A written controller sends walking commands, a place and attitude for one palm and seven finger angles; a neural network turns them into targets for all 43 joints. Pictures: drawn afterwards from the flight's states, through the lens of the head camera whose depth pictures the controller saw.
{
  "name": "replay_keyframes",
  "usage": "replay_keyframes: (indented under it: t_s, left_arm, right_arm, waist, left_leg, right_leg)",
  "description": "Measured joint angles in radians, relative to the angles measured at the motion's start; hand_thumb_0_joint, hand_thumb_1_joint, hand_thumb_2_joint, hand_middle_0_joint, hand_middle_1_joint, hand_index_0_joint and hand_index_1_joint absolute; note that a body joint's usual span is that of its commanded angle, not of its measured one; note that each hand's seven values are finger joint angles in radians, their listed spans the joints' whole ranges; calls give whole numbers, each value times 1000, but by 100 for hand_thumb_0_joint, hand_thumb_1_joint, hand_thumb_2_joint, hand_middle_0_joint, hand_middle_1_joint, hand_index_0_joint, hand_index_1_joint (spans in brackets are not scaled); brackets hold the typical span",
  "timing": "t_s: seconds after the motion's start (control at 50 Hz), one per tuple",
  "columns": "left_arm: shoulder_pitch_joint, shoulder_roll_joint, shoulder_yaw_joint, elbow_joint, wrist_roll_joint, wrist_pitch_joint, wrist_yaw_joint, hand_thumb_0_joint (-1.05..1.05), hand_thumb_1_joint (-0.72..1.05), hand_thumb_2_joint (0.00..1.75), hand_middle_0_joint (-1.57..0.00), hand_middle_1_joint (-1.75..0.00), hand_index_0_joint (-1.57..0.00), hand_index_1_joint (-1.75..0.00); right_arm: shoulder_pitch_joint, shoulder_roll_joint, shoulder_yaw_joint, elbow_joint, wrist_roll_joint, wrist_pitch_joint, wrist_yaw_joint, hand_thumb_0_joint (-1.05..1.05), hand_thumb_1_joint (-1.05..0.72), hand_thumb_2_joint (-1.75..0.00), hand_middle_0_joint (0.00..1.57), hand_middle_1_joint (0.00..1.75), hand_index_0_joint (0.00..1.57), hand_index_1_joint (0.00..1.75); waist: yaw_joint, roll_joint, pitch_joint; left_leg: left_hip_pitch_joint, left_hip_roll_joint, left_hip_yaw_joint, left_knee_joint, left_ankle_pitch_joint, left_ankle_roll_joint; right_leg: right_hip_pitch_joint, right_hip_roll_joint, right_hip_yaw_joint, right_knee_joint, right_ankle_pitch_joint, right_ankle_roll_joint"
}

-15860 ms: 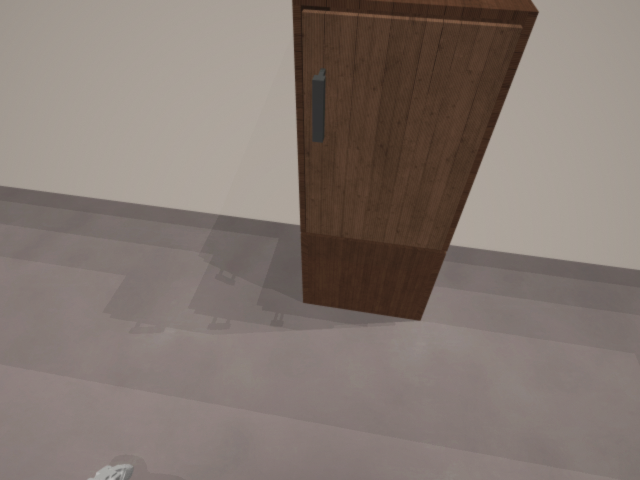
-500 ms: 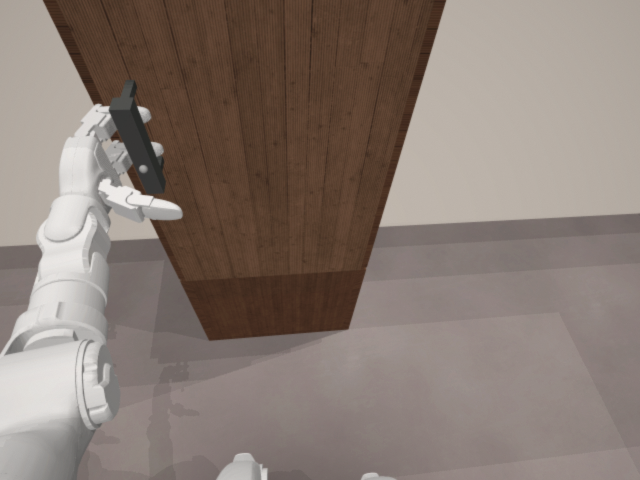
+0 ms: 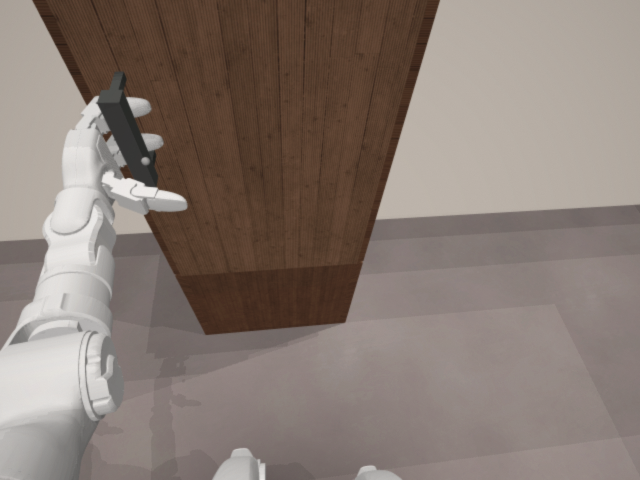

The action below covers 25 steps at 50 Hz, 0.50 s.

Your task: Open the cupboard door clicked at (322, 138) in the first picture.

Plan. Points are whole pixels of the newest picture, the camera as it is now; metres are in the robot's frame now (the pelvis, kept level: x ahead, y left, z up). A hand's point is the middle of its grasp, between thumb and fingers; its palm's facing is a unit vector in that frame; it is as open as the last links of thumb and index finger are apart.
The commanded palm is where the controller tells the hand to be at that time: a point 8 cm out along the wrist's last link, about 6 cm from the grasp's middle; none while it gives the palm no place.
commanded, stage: slide the fingers in behind the handle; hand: left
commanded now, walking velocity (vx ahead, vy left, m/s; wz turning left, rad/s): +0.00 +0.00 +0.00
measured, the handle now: (134, 133) +0.53 +0.22 +0.12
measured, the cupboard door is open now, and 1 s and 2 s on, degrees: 0 0 33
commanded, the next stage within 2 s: close the thumb around the handle in 0.20 s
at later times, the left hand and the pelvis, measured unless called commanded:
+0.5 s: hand (148, 162) +0.48 +0.19 +0.12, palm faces +0.06 -1.00 +0.00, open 12.9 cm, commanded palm +0.45 +0.24 +0.12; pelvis +0.01 +0.00 +0.00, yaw +0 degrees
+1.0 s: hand (147, 160) +0.48 +0.19 +0.12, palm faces +0.08 -1.00 +0.01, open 5.7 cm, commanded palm +0.45 +0.24 +0.12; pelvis +0.00 +0.00 +0.00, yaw +0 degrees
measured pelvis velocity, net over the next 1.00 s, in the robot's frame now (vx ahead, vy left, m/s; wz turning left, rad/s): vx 0.00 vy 0.00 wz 0.00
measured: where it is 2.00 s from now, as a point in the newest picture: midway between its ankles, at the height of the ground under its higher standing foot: outside the picture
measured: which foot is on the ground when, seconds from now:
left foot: down 0.00-1.00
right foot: down 0.00-1.00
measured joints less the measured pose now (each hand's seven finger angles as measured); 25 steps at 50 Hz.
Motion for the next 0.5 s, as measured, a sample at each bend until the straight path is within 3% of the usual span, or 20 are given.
replay_keyframes:
  t_s: [0.36,0.5]
  left_arm:
    - [27,-23,3,-35,-8,-3,4,-1,-50,31,-31,-121,-31,-121]
    - [32,-31,-20,-42,-4,1,11,-1,-33,38,-32,-122,-32,-122]
  right_arm:
    - [6,7,-1,-4,-2,9,6,1,-90,-90,20,30,20,30]
    - [0,7,-2,-6,0,8,4,1,-90,-90,20,30,20,30]
  waist:
    - [6,2,-9]
    - [9,3,-5]
  left_leg:
    - [11,0,9,0,-12,5]
    - [15,-3,3,0,-11,5]
  right_leg:
    - [13,-2,9,-8,-5,5]
    - [20,-3,3,-11,-5,5]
